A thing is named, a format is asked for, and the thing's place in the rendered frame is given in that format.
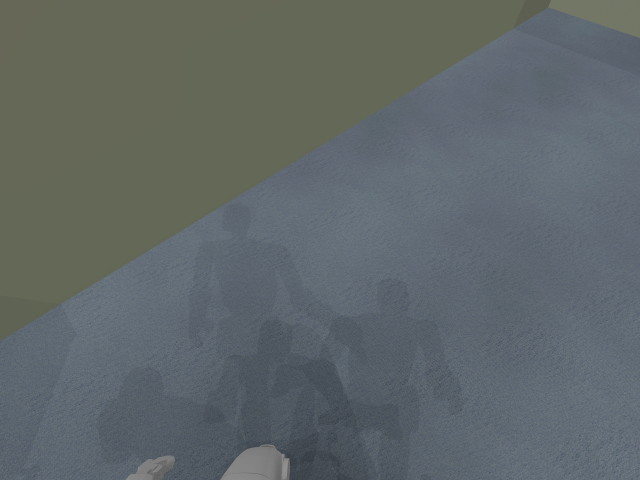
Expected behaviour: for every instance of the robot left hand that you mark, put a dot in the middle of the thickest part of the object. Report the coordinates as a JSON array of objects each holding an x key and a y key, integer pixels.
[{"x": 154, "y": 469}]

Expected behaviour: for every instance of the robot left thigh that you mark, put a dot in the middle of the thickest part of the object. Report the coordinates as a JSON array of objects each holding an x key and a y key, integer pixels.
[{"x": 259, "y": 463}]

